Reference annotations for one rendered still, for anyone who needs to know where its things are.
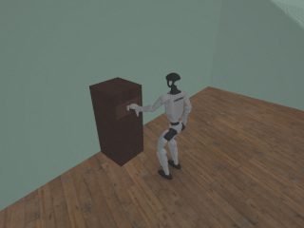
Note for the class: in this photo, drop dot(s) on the drawer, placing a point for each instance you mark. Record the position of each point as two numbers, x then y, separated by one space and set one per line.
121 109

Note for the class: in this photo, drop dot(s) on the robot right upper arm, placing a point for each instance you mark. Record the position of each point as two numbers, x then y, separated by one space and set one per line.
186 100

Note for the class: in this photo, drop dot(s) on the robot left upper arm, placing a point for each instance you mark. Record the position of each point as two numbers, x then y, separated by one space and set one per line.
161 101

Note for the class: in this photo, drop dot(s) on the cabinet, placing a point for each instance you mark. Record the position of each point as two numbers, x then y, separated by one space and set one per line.
121 140

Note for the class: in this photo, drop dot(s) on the left robot hand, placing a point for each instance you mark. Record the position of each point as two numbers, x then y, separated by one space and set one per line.
133 106

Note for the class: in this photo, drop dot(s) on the robot left forearm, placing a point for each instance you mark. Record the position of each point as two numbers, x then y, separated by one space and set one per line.
143 108

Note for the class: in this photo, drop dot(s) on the robot right forearm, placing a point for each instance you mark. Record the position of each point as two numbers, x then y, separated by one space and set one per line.
185 114

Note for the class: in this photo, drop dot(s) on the right robot hand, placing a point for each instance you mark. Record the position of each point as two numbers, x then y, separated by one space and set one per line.
183 121

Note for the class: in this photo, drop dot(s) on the robot right foot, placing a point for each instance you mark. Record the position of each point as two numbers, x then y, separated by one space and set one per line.
178 166

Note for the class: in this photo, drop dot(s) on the robot right thigh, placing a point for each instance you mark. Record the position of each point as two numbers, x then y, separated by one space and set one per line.
172 143

